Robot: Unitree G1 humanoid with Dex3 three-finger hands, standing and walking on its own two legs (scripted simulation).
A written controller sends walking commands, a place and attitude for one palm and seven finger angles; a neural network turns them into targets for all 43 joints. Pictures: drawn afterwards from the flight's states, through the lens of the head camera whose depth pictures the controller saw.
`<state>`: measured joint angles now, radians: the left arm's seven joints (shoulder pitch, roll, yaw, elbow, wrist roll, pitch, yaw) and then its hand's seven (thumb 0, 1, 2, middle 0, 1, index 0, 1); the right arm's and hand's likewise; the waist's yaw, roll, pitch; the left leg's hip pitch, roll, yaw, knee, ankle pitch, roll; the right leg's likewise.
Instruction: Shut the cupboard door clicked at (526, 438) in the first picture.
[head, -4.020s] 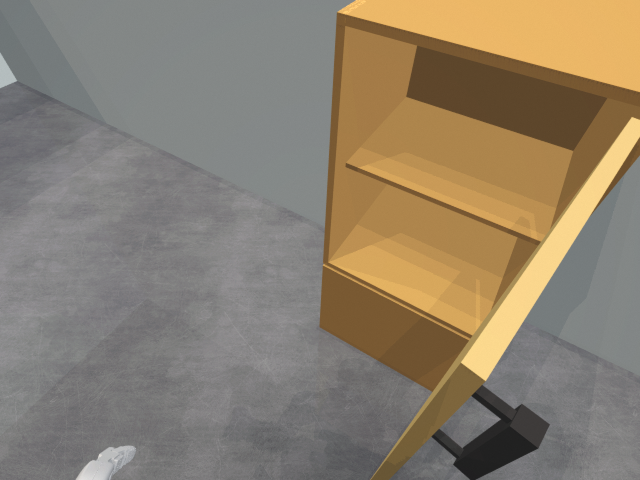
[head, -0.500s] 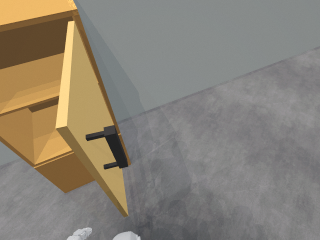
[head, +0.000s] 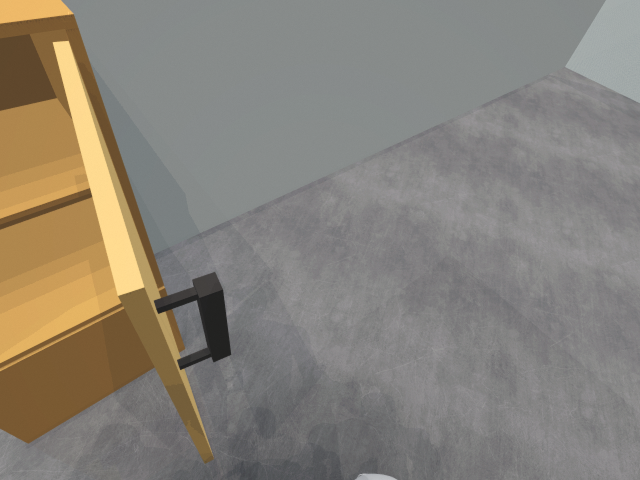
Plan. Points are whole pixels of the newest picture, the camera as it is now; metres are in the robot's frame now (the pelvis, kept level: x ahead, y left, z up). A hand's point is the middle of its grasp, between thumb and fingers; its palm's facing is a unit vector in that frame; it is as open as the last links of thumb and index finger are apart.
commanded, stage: walk to a spot facing it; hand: left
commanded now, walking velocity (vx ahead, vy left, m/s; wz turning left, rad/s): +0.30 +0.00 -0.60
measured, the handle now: (196, 329) +0.26 +0.17 +0.05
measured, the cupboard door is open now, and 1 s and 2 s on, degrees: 79 100 100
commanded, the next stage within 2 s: none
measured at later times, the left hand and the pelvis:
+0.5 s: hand (248, 417) +0.24 +0.11 -0.19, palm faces -0.29 -0.93 -0.23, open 7.2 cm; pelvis +0.12 -0.07 -0.03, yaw -17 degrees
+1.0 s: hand (273, 440) +0.21 +0.07 -0.18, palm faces -0.16 -0.98 -0.09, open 7.4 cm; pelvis +0.26 -0.09 -0.01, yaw -21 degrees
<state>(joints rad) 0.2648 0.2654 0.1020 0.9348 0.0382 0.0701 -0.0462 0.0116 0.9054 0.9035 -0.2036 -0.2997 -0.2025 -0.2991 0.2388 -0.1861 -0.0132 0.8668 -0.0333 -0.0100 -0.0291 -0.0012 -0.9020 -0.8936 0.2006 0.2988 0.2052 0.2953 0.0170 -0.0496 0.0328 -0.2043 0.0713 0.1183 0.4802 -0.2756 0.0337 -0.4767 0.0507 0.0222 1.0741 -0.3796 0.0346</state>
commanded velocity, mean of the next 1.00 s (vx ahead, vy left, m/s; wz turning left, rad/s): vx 0.36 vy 0.00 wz -0.33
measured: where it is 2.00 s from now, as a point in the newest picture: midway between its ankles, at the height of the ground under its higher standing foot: (374, 428)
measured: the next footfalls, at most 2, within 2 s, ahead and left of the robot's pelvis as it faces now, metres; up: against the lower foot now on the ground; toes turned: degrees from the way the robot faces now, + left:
right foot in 0.46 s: +0.19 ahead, -0.18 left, +0.00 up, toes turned -25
left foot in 1.04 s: +0.42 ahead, -0.03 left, +0.00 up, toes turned -12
